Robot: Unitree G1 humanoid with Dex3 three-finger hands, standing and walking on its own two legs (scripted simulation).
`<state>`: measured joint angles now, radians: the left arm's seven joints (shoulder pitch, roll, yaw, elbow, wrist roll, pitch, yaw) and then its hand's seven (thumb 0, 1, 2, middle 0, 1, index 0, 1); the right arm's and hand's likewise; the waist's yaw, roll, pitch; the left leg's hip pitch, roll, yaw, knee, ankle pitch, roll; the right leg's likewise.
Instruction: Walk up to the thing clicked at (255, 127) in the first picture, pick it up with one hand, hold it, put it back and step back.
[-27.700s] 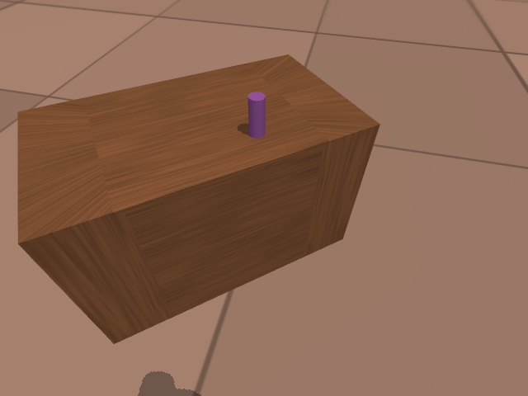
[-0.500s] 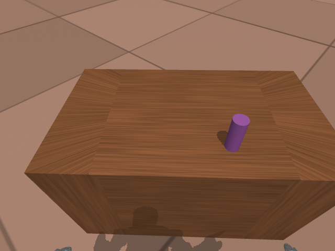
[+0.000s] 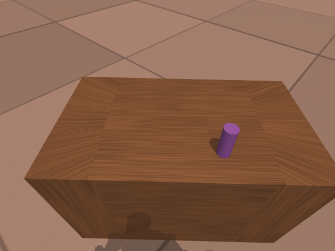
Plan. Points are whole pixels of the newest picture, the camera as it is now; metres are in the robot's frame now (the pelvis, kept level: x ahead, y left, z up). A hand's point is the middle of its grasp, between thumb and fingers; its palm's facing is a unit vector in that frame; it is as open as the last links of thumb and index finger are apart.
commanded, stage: stand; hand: right
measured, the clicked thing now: (227, 141) +0.49 -0.19 -0.06
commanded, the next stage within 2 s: none
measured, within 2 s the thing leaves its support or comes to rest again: neither
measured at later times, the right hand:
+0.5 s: hand out of the picture +0.06 -0.24 -0.15, palm faces -0.02 +0.94 -0.34, open 7.4 cm
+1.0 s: hand out of the picture +0.08 -0.24 -0.15, palm faces -0.03 +0.94 -0.35, open 7.4 cm
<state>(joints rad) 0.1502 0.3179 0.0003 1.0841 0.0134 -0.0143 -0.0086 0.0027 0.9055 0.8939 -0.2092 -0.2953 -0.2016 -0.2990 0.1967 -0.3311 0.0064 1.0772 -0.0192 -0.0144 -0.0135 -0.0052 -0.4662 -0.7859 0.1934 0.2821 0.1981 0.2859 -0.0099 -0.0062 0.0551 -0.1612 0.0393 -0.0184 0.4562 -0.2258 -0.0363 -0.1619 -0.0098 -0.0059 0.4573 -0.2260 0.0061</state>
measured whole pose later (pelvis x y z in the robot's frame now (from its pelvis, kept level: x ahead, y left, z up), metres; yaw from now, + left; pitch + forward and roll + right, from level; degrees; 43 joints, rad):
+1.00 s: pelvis +0.01 +0.01 +0.01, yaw +0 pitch -3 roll +0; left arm 0.12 0.34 0.00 1.16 0.01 -0.01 -0.01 0.00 0.91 0.89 -0.21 -0.30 -0.20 -0.30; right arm 0.11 -0.35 0.01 1.15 -0.01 -0.01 0.00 0.00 -0.90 -0.89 0.20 0.30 0.20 0.30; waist 0.00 0.00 0.07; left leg -0.10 0.02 -0.01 0.34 -0.18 -0.02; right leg -0.10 -0.03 0.00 0.34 -0.18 0.03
